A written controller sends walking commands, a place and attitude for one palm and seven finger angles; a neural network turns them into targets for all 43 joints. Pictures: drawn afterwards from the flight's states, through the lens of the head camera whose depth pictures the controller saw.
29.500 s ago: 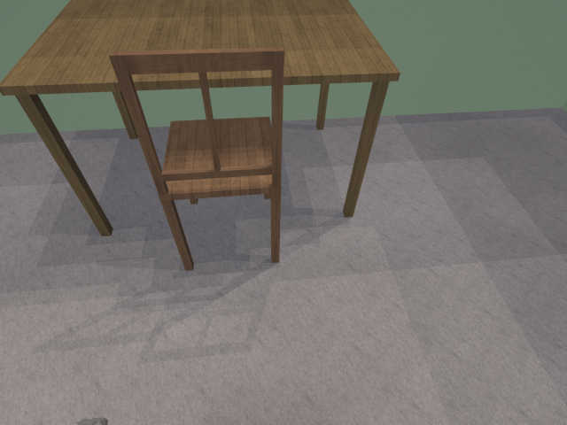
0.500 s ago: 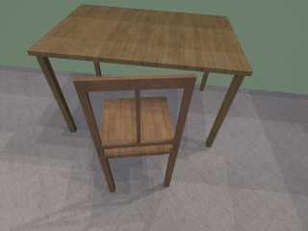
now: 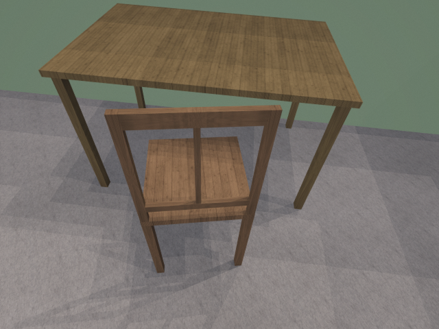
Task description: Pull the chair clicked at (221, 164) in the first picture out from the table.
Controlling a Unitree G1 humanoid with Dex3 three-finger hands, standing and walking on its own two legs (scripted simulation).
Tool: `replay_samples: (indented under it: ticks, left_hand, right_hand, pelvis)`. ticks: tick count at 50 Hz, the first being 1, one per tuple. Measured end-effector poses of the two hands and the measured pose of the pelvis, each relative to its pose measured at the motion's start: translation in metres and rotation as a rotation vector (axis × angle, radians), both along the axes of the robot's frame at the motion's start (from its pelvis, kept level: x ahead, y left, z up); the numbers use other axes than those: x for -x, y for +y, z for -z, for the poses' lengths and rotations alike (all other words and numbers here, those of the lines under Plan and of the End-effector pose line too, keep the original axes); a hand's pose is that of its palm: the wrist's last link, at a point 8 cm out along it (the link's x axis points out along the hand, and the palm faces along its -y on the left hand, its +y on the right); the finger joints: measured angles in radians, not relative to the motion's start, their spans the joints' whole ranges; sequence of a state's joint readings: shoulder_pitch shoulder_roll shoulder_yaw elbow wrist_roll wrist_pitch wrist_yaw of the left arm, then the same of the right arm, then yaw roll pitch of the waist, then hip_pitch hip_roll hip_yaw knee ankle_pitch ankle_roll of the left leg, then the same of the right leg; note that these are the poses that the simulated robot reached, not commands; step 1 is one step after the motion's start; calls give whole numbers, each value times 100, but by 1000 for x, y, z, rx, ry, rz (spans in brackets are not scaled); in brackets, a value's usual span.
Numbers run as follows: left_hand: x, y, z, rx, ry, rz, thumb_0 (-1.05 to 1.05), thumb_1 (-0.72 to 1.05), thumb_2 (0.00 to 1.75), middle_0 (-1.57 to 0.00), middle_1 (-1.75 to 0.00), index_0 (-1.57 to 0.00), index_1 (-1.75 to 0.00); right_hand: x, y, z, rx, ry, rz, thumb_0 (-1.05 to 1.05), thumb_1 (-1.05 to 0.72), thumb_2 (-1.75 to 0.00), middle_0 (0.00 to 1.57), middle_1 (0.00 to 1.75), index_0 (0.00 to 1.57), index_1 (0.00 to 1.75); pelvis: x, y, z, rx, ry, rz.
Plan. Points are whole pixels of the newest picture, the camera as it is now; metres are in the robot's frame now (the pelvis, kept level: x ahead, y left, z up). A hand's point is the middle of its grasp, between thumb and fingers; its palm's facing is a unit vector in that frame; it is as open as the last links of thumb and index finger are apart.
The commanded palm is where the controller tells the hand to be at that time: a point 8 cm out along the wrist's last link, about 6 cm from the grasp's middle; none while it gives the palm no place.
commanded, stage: look again from close up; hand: left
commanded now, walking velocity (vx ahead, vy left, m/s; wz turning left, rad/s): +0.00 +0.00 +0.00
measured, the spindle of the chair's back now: (197, 169) +0.53 +0.10 -0.08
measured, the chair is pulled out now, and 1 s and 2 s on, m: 0.19 0.19 0.19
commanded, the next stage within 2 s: shuffle to correct the standing spot in 1.62 s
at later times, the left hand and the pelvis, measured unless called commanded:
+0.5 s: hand out of the picture -0.01 +0.15 -0.18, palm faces +0.06 -0.99 -0.13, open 7.3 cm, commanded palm none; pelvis +0.01 +0.00 +0.00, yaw +0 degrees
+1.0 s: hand out of the picture -0.01 +0.15 -0.18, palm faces +0.05 -0.99 -0.13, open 7.3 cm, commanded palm none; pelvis +0.02 +0.00 +0.00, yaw +0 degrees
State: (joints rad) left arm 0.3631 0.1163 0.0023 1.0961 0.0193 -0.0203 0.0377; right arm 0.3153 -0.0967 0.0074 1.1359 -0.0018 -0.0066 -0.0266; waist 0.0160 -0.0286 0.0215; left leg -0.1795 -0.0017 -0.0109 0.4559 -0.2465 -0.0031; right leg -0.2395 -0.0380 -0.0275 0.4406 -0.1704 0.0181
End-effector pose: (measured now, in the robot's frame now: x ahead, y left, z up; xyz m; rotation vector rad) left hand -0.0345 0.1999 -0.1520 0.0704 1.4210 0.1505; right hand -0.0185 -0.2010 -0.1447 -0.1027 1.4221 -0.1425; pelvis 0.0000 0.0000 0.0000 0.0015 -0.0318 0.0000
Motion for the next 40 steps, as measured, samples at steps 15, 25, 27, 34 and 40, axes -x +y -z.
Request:
replay_samples:
  ticks: [15, 25, 27, 34, 40]
  left_hand:
    - [-9, -2, 0, 0, -3, 1, 0, 91, 90, -20, -30, -20, -30]
    - [-14, -3, 0, 5, -7, 4, 0, 91, 90, -20, -30, -20, -30]
    - [-15, -4, 0, 5, -7, 4, 0, 91, 90, -20, -30, -20, -30]
    - [-16, -4, 0, 6, 1, 5, 0, 91, 90, -20, -30, -20, -30]
    - [-16, -4, 0, 5, 7, 4, 0, 91, 90, -20, -30, -20, -30]
  right_hand:
    - [-5, 0, 0, 0, 5, 2, 1, -91, -90, 20, 29, 20, 30]
    - [-10, -3, -1, 6, 3, 1, 1, -91, -90, 20, 29, 20, 30]
    - [-10, -3, -1, 7, 4, 1, 1, -91, -90, 20, 29, 20, 30]
    - [-12, -3, -2, 8, 10, 1, 1, -91, -90, 20, 29, 20, 30]
    - [-13, -3, -2, 8, 12, 1, 1, -91, -90, 20, 29, 20, 30]
  pelvis:
    - [-7, -1, 0, 0, 2, 1]
    - [-10, -2, -1, 1, 2, 1]
    - [-11, -2, -1, 1, 2, 1]
    - [-13, -3, -1, 1, 6, 3]
    - [-16, -3, -1, 2, 7, 2]
